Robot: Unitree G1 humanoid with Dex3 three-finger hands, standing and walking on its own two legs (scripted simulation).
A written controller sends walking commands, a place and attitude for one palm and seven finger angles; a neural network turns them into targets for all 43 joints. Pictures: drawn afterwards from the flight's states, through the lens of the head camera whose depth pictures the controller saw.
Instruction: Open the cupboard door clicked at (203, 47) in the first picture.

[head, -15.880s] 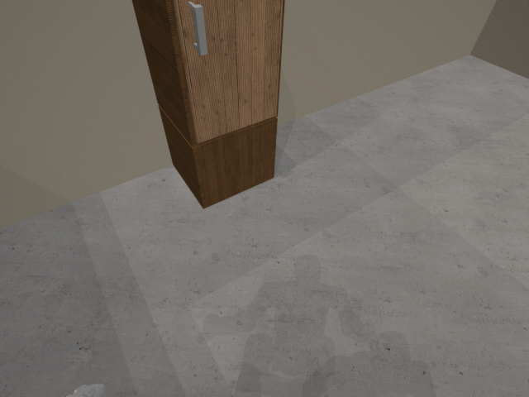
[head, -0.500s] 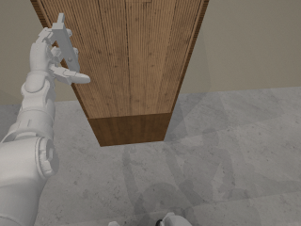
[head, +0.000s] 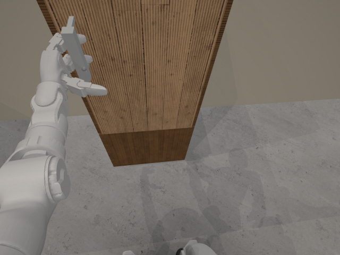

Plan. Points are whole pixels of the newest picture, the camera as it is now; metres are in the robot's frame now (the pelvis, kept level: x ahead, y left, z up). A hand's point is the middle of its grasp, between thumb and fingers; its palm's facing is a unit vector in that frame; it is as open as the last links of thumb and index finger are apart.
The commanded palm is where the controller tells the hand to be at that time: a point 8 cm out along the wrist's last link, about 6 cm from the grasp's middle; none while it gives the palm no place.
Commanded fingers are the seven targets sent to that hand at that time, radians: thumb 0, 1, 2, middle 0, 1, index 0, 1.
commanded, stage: slide the fingers in behind the handle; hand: left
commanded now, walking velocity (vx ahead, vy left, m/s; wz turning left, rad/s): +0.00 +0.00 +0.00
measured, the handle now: (79, 50) +0.57 +0.17 +0.13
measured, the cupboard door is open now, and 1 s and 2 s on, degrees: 0 0 37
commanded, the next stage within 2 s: close the thumb around the handle in 0.20 s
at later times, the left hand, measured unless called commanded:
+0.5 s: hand (86, 67) +0.52 +0.15 +0.13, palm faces +0.02 -1.00 +0.00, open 12.9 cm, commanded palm +0.49 +0.19 +0.12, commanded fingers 0.00 0.12 0.56 -0.34 -1.27 -0.34 -1.27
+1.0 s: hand (86, 68) +0.52 +0.15 +0.13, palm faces +0.03 -1.00 +0.00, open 6.0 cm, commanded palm +0.49 +0.19 +0.12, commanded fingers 0.00 0.90 0.90 -0.40 -1.35 -0.40 -1.35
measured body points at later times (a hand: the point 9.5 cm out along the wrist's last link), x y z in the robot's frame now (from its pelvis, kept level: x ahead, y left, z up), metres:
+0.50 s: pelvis +0.00 +0.01 +0.00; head +0.09 +0.01 +0.44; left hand +0.51 +0.20 +0.13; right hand -0.02 -0.26 -0.11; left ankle -0.01 +0.10 -0.71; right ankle +0.02 -0.11 -0.71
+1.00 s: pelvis +0.00 +0.00 +0.00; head +0.09 +0.01 +0.44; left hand +0.51 +0.20 +0.13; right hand +0.00 -0.27 -0.11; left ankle -0.01 +0.10 -0.71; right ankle +0.02 -0.11 -0.71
